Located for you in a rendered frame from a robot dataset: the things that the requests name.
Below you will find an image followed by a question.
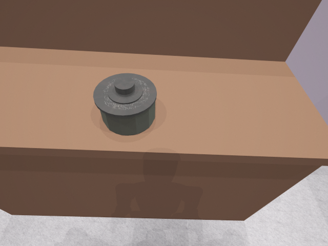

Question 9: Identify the lid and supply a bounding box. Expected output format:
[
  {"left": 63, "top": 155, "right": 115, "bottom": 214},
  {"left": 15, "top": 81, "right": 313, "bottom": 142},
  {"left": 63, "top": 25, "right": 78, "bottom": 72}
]
[{"left": 93, "top": 73, "right": 157, "bottom": 118}]

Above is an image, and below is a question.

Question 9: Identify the pot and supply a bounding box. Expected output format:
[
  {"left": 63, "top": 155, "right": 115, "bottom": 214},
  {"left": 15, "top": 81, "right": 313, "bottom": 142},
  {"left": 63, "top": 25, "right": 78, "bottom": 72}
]
[{"left": 100, "top": 103, "right": 155, "bottom": 136}]

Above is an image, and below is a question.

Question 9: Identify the knob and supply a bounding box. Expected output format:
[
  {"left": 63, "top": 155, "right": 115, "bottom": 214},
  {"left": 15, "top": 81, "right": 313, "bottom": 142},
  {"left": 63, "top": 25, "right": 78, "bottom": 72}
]
[{"left": 114, "top": 77, "right": 135, "bottom": 95}]

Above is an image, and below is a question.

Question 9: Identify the table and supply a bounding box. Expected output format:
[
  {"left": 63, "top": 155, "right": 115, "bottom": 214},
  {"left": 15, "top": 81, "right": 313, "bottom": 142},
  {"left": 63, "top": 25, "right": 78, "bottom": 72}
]
[{"left": 0, "top": 0, "right": 328, "bottom": 221}]

